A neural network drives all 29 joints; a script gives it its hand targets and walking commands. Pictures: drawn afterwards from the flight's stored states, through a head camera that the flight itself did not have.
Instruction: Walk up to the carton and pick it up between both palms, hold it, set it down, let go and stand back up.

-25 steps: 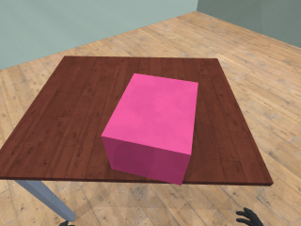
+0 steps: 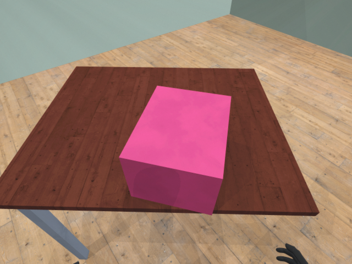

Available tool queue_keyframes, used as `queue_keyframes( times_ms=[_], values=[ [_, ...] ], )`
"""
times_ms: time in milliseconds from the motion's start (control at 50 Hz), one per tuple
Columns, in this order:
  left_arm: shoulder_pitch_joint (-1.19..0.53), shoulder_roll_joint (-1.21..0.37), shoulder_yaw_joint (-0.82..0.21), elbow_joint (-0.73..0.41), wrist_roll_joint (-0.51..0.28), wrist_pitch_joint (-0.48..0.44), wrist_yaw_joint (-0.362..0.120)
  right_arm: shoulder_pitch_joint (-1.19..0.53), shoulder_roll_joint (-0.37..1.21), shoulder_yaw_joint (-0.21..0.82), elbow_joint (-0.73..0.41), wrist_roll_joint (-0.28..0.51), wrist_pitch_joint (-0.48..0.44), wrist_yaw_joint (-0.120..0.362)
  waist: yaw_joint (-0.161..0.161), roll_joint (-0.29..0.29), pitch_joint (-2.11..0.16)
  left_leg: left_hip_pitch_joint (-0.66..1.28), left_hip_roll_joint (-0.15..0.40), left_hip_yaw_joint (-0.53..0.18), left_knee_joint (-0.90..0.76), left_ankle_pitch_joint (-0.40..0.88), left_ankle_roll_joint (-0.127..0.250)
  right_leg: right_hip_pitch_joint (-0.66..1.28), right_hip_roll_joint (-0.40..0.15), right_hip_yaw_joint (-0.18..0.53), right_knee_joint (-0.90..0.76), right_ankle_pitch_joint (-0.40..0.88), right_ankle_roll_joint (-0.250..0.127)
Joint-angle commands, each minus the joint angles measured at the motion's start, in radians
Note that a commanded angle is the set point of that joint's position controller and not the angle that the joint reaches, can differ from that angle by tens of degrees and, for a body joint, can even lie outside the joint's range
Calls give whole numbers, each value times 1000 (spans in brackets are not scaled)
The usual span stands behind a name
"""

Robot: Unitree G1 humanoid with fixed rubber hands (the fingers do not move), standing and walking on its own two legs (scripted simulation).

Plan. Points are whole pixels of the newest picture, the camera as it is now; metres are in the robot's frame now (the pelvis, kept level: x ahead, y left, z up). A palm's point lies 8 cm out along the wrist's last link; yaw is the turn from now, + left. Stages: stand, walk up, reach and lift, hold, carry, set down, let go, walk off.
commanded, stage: stand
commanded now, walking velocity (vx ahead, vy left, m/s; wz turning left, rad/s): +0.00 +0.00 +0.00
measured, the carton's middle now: (182, 145) +0.44 +0.02 +0.01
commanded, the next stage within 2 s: none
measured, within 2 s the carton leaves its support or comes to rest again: neither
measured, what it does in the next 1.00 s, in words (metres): stands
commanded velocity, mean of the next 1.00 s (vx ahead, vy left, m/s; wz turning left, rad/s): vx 0.00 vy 0.00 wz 0.00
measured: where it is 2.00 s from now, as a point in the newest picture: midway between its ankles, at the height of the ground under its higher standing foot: outside the picture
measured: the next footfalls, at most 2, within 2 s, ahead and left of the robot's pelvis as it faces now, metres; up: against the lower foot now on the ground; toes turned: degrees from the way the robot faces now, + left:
none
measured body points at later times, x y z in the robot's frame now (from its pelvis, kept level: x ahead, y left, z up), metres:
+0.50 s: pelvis -0.01 +0.00 +0.00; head -0.01 +0.00 +0.45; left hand +0.08 +0.28 -0.11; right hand +0.14 -0.26 -0.09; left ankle +0.01 +0.13 -0.74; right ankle +0.01 -0.13 -0.74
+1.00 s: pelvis -0.01 +0.00 +0.00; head -0.01 +0.00 +0.45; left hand +0.08 +0.28 -0.11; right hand +0.14 -0.26 -0.10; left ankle +0.01 +0.13 -0.74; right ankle +0.01 -0.13 -0.74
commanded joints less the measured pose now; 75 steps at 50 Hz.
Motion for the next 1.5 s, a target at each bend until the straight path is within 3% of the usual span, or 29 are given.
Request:
queue_keyframes(
  times_ms=[0,120,200,220,360,400,440,580,620,720,760,780,920,960,1020,1080,1160,1180,1200,1260,1300,1400,1440,1480],
  values=[
    [-67,262,52,3,56,-52,8,-66,-271,-31,-1,-28,-30,7,-38,76,-74,-13,77,-41,-74,115,60,5,-90,57,-37,189,-68],
    [-68,256,51,5,54,-51,9,-66,-280,-34,-4,-31,-26,6,-33,68,-70,-7,81,-44,-68,138,66,6,-89,56,-42,193,-65],
    [-68,262,54,18,49,-49,11,-72,-263,-29,0,-28,-28,3,-35,93,-68,-5,84,-46,-76,132,65,2,-93,63,-44,179,-71],
    [-54,250,51,14,48,-52,8,-68,-273,-30,-8,-26,-30,3,-25,87,-81,-1,83,-45,-71,112,63,-2,-88,62,-42,165,-67],
    [-77,258,51,25,51,-46,9,-68,-280,-34,3,-31,-27,2,-34,68,-82,1,84,-44,-76,104,67,-4,-96,68,-48,169,-71],
    [-76,260,54,25,50,-46,7,-84,-268,-28,0,-30,-32,5,-28,111,-74,-13,76,-40,-81,70,61,-3,-92,74,-48,144,-72],
    [-71,269,56,29,52,-48,6,-77,-264,-28,3,-26,-31,7,-28,78,-36,-34,81,-47,-92,67,57,-19,-88,69,-55,129,-69],
    [-82,269,57,31,51,-46,7,-74,-284,-36,14,-29,-32,4,-29,60,-41,-21,85,-57,-96,67,62,-19,-85,71,-64,123,-69],
    [-68,260,53,39,47,-48,2,-72,-285,-33,18,-25,-32,5,-33,90,-63,-19,87,-58,-102,51,62,0,-86,70,-58,121,-67],
    [-79,258,50,41,47,-47,1,-83,-274,-29,16,-23,-31,4,-36,89,-46,-19,88,-56,-97,61,62,-19,-92,70,-55,138,-69],
    [-78,260,50,45,49,-47,2,-83,-276,-29,20,-25,-27,1,-33,58,-43,-10,85,-53,-88,71,62,-23,-86,68,-65,126,-64],
    [-65,262,51,47,52,-47,0,-79,-284,-33,25,-26,-26,2,-32,83,-39,-17,84,-51,-91,56,59,-21,-84,71,-77,119,-63],
    [-87,258,47,50,48,-48,8,-81,-279,-29,28,-24,-28,6,-34,60,-30,-17,85,-57,-98,57,59,-29,-90,73,-66,128,-67],
    [-74,266,52,45,49,-46,6,-80,-280,-30,26,-28,-30,6,-32,86,-43,-11,86,-47,-93,70,60,-26,-92,73,-68,128,-65],
    [-76,264,47,52,48,-51,8,-81,-283,-36,30,-23,-27,4,-39,60,-38,-1,86,-56,-92,85,60,-31,-93,75,-66,145,-65],
    [-79,259,50,49,48,-48,9,-76,-268,-26,32,-21,-31,1,-35,85,-31,-9,85,-53,-95,91,59,-20,-91,77,-71,141,-68],
    [-89,260,49,55,48,-49,8,-93,-277,-33,30,-28,-30,6,-33,54,-47,7,87,-52,-85,96,57,-30,-89,74,-71,146,-68],
    [-83,270,51,58,47,-48,7,-80,-280,-32,33,-23,-30,6,-42,66,-37,-2,84,-49,-91,92,56,-25,-91,71,-69,143,-66],
    [-81,259,49,55,47,-48,7,-88,-283,-31,37,-24,-30,5,-30,91,-28,-19,87,-54,-96,84,59,-24,-93,75,-70,144,-70],
    [-90,261,49,53,51,-48,6,-86,-278,-30,35,-22,-28,6,-31,54,-27,-10,84,-57,-100,72,55,-28,-88,67,-70,141,-64],
    [-86,263,48,61,48,-47,9,-88,-270,-28,33,-24,-28,4,-37,81,-17,-17,83,-50,-99,76,56,-29,-90,74,-79,130,-62],
    [-93,267,49,58,47,-46,9,-87,-283,-31,41,-20,-25,5,-41,54,-14,-11,86,-51,-103,62,54,-44,-91,77,-79,123,-64],
    [-92,246,44,56,45,-46,7,-79,-289,-31,48,-23,-29,2,-37,97,-15,-17,88,-53,-102,61,58,-26,-90,75,-75,120,-65],
    [-84,254,43,58,44,-48,5,-86,-284,-29,46,-21,-28,3,-31,90,-29,-13,90,-57,-104,65,59,-21,-90,76,-76,136,-66]
  ],
)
